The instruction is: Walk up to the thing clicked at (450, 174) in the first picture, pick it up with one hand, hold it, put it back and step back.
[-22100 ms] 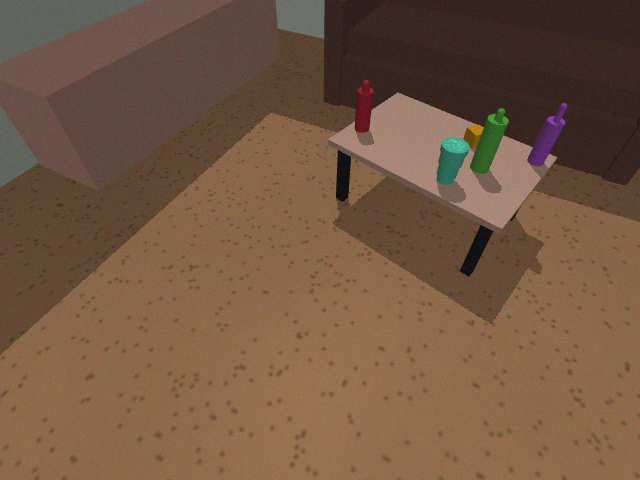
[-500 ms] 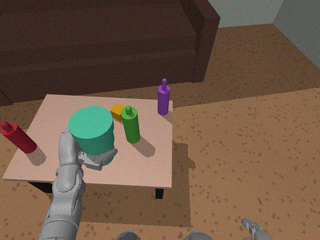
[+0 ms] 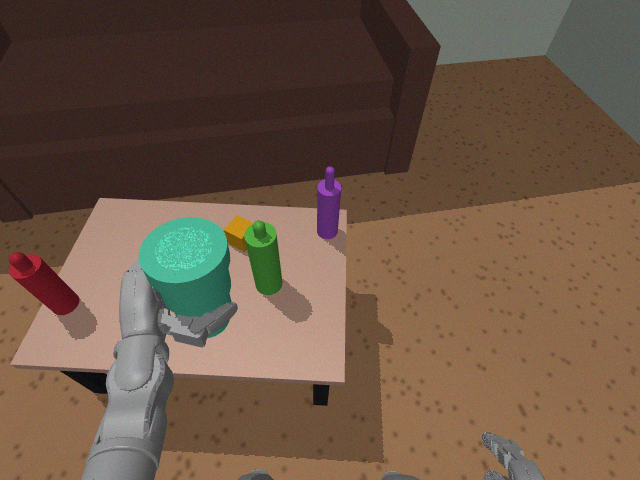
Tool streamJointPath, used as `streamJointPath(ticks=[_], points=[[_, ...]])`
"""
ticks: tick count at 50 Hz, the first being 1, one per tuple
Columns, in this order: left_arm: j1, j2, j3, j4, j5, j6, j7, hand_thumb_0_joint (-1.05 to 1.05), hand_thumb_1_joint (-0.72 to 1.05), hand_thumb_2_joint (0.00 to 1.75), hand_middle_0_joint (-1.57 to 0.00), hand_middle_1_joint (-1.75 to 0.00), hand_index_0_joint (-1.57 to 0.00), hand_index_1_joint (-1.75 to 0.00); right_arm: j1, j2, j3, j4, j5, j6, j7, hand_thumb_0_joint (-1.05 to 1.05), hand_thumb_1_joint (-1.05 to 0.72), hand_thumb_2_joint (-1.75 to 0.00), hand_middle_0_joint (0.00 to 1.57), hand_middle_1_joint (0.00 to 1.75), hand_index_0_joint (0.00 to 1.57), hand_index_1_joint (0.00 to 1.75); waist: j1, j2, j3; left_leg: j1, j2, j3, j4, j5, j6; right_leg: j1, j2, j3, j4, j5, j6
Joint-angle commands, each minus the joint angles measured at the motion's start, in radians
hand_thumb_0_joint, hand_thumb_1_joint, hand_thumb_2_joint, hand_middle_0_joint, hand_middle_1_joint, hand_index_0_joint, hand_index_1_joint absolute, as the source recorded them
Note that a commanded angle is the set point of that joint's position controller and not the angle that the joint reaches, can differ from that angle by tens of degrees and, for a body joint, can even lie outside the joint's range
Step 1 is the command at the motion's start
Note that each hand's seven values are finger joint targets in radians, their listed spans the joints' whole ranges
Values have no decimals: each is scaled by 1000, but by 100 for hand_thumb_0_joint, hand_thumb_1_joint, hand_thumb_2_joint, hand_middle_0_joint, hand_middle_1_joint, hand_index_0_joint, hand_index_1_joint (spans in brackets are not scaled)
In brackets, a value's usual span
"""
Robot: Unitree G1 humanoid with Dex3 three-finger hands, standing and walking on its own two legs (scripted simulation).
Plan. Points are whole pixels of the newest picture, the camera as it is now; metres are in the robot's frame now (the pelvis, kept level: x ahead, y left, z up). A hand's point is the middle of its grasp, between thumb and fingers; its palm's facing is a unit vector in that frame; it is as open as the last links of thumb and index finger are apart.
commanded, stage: hold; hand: left
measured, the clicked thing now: (197, 287) +0.34 +0.16 +0.05
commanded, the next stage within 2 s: none
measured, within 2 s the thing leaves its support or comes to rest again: neither
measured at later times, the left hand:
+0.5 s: hand (191, 298) +0.32 +0.17 +0.05, palm faces +0.16 -0.99 -0.02, open 10.6 cm
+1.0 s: hand (194, 297) +0.32 +0.17 +0.05, palm faces +0.16 -0.99 -0.02, open 10.6 cm
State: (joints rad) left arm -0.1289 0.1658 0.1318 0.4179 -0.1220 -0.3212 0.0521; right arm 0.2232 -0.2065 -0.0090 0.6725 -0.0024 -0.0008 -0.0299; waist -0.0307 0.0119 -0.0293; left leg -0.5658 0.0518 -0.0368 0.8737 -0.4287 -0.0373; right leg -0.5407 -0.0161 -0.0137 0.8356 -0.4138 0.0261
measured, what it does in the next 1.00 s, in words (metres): stands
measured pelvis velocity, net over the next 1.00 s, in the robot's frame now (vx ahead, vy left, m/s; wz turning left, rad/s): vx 0.00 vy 0.00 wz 0.00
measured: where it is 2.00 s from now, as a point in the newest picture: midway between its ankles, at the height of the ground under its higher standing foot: outside the picture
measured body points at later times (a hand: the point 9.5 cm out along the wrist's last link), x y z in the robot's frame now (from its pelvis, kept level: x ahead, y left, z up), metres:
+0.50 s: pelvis +0.00 +0.00 +0.00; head +0.04 +0.01 +0.45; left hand +0.31 +0.22 +0.05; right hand +0.13 -0.24 -0.11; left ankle +0.01 +0.14 -0.70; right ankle +0.00 -0.14 -0.70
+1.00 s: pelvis +0.00 +0.00 +0.00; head +0.04 +0.01 +0.45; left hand +0.31 +0.22 +0.05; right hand +0.13 -0.24 -0.11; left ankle +0.01 +0.14 -0.70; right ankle +0.00 -0.14 -0.70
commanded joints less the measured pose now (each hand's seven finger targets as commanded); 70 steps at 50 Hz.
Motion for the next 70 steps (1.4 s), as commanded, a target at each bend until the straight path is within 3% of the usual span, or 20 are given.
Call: streamJointPath(ticks=[1, 3, 6, 10, 13, 16, 19, 22, 24, 27, 28, 37, 43, 46, 48, 50, 53, 63, 64, 70], points=[[-373, 141, 54, -383, -28, -115, 3, 0, 20, 125, -127, -143, -130, -142, -19, -124, -40, -124, -2, -43, -16, 0, -92, -90, 20, 30, 20, 30, -3, 53, -359, 190, -40, 37, -123, 307, 26, 163, 25, -23, -110, 345, -23], [-264, 107, 48, -236, -27, -92, -1, 0, 21, 125, -126, -142, -129, -142, -19, -134, -46, -108, -1, -46, -15, 0, -92, -90, 20, 30, 20, 30, -8, 2, -268, 144, -38, 34, -131, 271, 29, 129, 28, -27, -119, 311, -21], [-409, 158, 60, -413, -25, -124, 3, 0, 21, 126, -127, -143, -129, -143, -13, -129, -46, -114, -8, -45, -14, 0, -92, -90, 20, 30, 20, 30, -2, 55, -363, 179, -41, 36, -126, 291, 28, 168, 24, -23, -115, 332, -22], [-301, 116, 41, -317, -31, -109, -9, 0, 24, 128, -127, -145, -130, -144, -10, -127, -43, -103, -4, -48, -17, 0, -92, -90, 20, 30, 20, 30, -6, 11, -319, 175, -38, 36, -125, 326, 32, 167, 24, -25, -116, 375, -18], [-399, 147, 43, -429, -25, -120, -8, 0, 24, 127, -128, -144, -130, -144, -24, -122, -40, -119, -4, -51, -16, 0, -92, -90, 20, 30, 20, 30, 5, 74, -362, 203, -40, 36, -137, 305, 25, 172, 24, -24, -122, 340, -25], [-298, 120, 61, -272, -35, -105, -13, 0, 21, 128, -128, -145, -130, -144, -26, -131, -47, -103, -3, -54, -16, 0, -92, -90, 20, 30, 20, 30, -3, -2, -274, 142, -40, 33, -144, 232, 33, 146, 24, -28, -138, 276, -19], [-374, 131, 45, -363, -30, -126, -16, 0, 22, 128, -129, -146, -131, -145, -54, -121, -40, -127, 0, -58, -12, 0, -92, -90, 20, 30, 20, 30, 7, 50, -287, 159, -45, 38, -155, 199, 29, 136, 19, -23, -142, 244, -24], [-265, 112, 43, -309, -31, -117, -16, 0, 24, 127, -127, -144, -130, -144, -30, -132, -49, -119, 0, -60, -10, 0, -92, -90, 20, 30, 20, 30, 9, 22, -326, 182, -39, 29, -152, 253, 25, 166, 28, -34, -125, 282, -26], [-350, 99, 22, -394, -38, -129, -14, 0, 21, 127, -128, -145, -130, -144, -45, -124, -42, -133, 0, -66, -8, 0, -92, -90, 20, 30, 20, 30, 1, 38, -323, 189, -40, 30, -149, 259, 25, 159, 27, -30, -127, 294, -25], [-325, 141, 60, -350, -27, -116, -5, 0, 21, 127, -128, -144, -130, -144, -37, -128, -44, -116, 0, -67, -12, 0, -92, -91, 20, 30, 20, 30, 1, 48, -313, 185, -39, 28, -148, 262, 24, 148, 28, -30, -126, 292, -25], [-336, 116, 37, -362, -29, -117, -5, 0, 21, 128, -127, -144, -129, -144, -31, -126, -42, -121, 0, -67, -11, 0, -92, -91, 20, 30, 20, 30, -1, 33, -310, 180, -36, 26, -148, 267, 24, 152, 30, -32, -122, 298, -26], [-336, 108, 32, -313, -35, -107, -21, 0, 21, 130, -130, -148, -132, -147, -34, -131, -45, -117, 2, -67, -13, 0, -92, -91, 20, 30, 20, 30, -5, 11, -308, 191, -39, 30, -142, 293, 30, 158, 24, -28, -133, 330, -19], [-308, 126, 68, -311, -42, -116, -22, 0, 20, 129, -129, -146, -131, -146, -43, -126, -44, -128, 4, -68, -6, 0, -92, -91, 20, 30, 20, 30, 15, 9, -308, 169, -43, 34, -145, 282, 31, 179, 21, -29, -137, 320, -20], [-328, 115, 35, -363, -33, -123, -20, 0, 19, 129, -128, -146, -130, -146, -36, -125, -43, -130, 2, -65, -5, 0, -92, -91, 20, 30, 20, 30, 5, 40, -320, 193, -43, 37, -141, 312, 28, 172, 21, -27, -130, 349, -21], [-314, 133, 69, -323, -33, -122, -12, 0, 21, 129, -128, -145, -130, -145, -31, -131, -49, -120, 2, -66, -4, 0, -92, -91, 20, 30, 20, 30, 7, 28, -295, 174, -40, 31, -144, 292, 28, 155, 24, -31, -123, 323, -23], [-351, 130, 52, -379, -29, -132, -10, 0, 20, 130, -127, -145, -129, -145, -40, -126, -45, -133, 0, -64, -7, 0, -92, -91, 20, 30, 20, 30, 3, 49, -335, 200, -39, 30, -146, 290, 27, 158, 23, -29, -125, 319, -25], [-325, 141, 80, -317, -37, -130, -13, 0, 19, 129, -128, -146, -130, -145, -25, -133, -48, -113, 0, -63, -9, 0, -92, -91, 20, 30, 20, 30, 1, 29, -303, 181, -40, 30, -142, 273, 29, 153, 22, -27, -125, 305, -21], [-334, 119, 30, -363, -36, -130, -27, 0, 20, 130, -129, -146, -131, -146, -39, -133, -46, -132, 3, -67, -13, 0, -92, -91, 20, 30, 20, 30, -2, 37, -333, 204, -43, 31, -145, 284, 29, 160, 21, -29, -130, 320, -23], [-327, 144, 66, -351, -41, -128, -23, 0, 18, 129, -128, -145, -130, -145, -38, -128, -43, -124, 2, -66, -14, 0, -92, -91, 20, 30, 20, 30, 9, 29, -330, 188, -44, 32, -139, 282, 31, 166, 21, -26, -135, 320, -20], [-332, 132, 63, -332, -31, -119, -11, 0, 18, 127, -125, -143, -127, -143, -44, -124, -42, -125, 1, -67, -16, 0, -92, -91, 20, 30, 20, 30, 5, 28, -295, 172, -44, 36, -146, 256, 31, 148, 20, -26, -140, 298, -21]])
